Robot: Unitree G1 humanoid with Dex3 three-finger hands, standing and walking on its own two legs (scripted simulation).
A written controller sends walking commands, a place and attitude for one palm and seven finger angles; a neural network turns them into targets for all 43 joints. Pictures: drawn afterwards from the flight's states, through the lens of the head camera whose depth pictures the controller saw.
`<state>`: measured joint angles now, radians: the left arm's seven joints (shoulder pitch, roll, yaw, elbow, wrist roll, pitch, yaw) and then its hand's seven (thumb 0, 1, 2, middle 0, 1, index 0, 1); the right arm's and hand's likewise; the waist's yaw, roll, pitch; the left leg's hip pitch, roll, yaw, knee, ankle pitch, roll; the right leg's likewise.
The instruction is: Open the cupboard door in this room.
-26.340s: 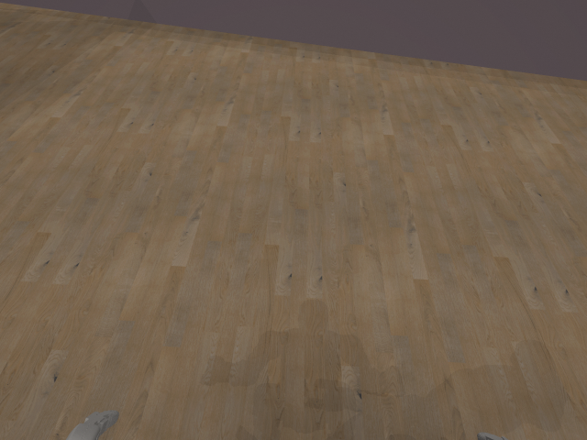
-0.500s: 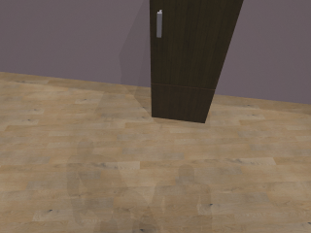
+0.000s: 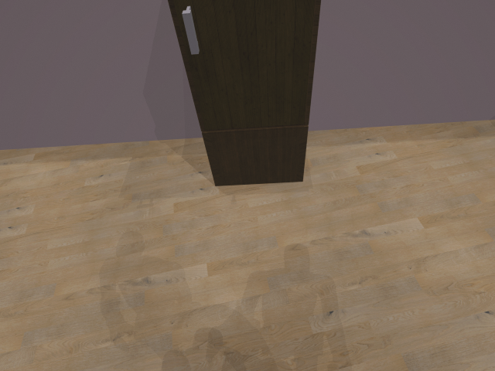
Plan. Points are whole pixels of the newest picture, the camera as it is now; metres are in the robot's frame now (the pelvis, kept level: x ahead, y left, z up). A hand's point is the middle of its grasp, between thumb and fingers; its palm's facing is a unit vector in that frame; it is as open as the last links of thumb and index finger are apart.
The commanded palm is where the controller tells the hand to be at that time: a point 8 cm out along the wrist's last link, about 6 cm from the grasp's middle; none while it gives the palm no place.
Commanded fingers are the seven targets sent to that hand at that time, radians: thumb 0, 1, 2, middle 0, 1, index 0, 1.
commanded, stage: walk to a spot facing it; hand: left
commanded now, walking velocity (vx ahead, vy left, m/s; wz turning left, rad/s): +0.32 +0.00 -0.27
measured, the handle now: (191, 30) +1.04 +0.22 +0.08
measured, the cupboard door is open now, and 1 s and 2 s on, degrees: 0 0 0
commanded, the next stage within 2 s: turn to face it in 0.18 s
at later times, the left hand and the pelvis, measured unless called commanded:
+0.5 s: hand out of the picture +0.11 +0.14 -0.17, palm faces +0.08 -0.99 -0.12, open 7.4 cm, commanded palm none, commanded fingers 0.00 0.90 0.90 -0.20 -0.30 -0.20 -0.30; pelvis +0.18 +0.00 +0.00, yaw +0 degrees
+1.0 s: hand (187, 245) +0.40 +0.18 -0.14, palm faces -0.03 -0.98 -0.20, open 7.4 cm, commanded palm none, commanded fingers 0.00 0.90 0.90 -0.20 -0.30 -0.20 -0.30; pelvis +0.30 +0.00 +0.02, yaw +1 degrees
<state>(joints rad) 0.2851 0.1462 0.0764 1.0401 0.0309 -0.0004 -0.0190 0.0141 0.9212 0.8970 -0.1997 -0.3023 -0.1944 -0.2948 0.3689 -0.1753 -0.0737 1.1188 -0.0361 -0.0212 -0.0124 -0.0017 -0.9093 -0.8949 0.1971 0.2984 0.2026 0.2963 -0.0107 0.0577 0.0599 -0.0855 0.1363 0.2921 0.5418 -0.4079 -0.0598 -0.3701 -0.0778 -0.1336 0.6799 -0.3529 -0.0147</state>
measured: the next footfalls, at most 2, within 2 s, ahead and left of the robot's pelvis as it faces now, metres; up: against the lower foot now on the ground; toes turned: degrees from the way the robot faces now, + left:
left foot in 0.52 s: +0.31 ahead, +0.10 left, +0.00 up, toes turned +7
right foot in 1.06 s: +0.41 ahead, -0.14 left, +0.00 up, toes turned -7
